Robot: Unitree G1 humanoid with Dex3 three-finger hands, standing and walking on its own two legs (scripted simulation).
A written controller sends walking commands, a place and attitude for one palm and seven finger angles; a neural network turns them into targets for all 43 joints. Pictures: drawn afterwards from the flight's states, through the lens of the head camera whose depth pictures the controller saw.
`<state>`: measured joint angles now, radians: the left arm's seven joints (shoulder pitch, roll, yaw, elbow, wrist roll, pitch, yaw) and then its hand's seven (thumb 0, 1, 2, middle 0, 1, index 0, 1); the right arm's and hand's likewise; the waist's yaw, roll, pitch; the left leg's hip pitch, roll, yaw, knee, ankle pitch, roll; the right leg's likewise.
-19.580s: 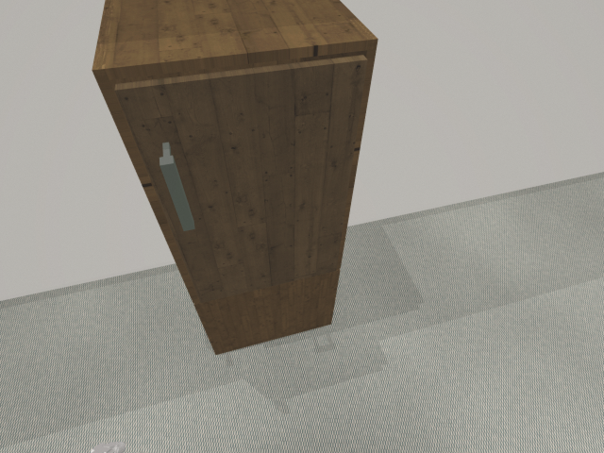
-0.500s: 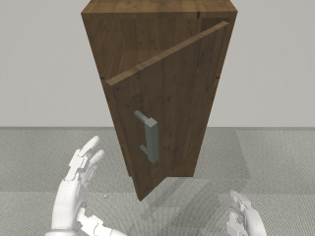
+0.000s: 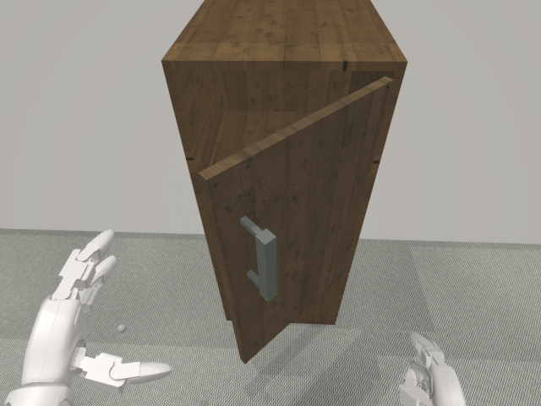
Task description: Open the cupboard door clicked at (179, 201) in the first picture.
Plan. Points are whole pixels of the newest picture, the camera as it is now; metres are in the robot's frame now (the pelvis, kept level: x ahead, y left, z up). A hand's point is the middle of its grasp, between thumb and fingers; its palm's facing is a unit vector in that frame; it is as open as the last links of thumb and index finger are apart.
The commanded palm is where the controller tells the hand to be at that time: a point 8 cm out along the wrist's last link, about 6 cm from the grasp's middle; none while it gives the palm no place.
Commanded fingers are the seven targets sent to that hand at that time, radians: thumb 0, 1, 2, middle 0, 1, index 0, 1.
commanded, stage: draw the hand back to the body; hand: left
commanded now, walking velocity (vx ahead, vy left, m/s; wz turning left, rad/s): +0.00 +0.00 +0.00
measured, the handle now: (258, 260) +0.32 +0.05 +0.07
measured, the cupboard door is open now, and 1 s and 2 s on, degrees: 45 45 45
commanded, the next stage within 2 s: step back with the hand held close in 0.90 s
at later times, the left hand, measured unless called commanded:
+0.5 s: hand (26, 271) +0.21 +0.29 +0.18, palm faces +0.41 -0.82 -0.39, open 9.4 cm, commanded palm +0.15 +0.33 +0.20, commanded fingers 0.00 0.90 0.90 -0.20 -0.30 -0.20 -0.30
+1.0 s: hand (24, 282) +0.19 +0.27 +0.19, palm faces +0.45 -0.81 -0.38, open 7.5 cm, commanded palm +0.14 +0.31 +0.20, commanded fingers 0.00 0.90 0.90 -0.20 -0.30 -0.20 -0.30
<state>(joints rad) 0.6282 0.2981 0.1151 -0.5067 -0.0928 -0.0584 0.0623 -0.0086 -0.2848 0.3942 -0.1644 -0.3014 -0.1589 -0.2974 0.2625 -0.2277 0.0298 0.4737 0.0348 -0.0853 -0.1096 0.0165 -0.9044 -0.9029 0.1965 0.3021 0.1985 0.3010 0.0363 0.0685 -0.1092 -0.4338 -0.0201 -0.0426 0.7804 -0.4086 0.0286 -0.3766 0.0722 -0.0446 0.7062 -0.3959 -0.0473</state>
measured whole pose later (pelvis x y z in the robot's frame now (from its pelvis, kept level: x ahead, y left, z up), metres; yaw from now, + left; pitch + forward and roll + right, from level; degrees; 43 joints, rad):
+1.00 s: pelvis +0.00 +0.01 +0.03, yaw -1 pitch -3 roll -1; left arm 0.49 0.34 0.34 -0.44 -0.07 -0.09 0.12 0.02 0.89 0.90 -0.21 -0.30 -0.21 -0.30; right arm 0.20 -0.22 0.03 0.63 0.02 -0.09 -0.07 0.02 -0.90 -0.90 0.20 0.30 0.20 0.30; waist 0.06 0.06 -0.01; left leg -0.14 -0.04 -0.01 0.45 -0.25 0.05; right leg -0.09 0.04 0.00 0.39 -0.24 -0.03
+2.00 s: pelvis -0.15 +0.02 +0.01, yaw -2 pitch +4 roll -3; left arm 0.49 0.39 0.42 -0.54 -0.04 -0.23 0.14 0.02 0.89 0.90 -0.21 -0.30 -0.20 -0.30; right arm 0.10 -0.19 0.01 0.62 0.00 -0.10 -0.05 0.01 -0.90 -0.90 0.20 0.30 0.20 0.30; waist 0.03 0.04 0.07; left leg -0.54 0.02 0.02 0.47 -0.01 0.05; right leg -0.19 0.11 0.04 0.49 -0.37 -0.03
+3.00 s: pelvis -0.36 +0.09 +0.02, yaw -6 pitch -1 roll +0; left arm 0.64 0.48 0.44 -0.65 -0.03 -0.23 0.13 0.02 0.89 0.90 -0.21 -0.30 -0.20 -0.30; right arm 0.30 -0.14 0.02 0.65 -0.01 -0.15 -0.03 0.02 -0.90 -0.90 0.20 0.30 0.20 0.30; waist -0.06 -0.06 0.05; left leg -0.26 0.08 0.04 0.53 -0.26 -0.03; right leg -0.50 -0.01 -0.08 0.86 -0.33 0.01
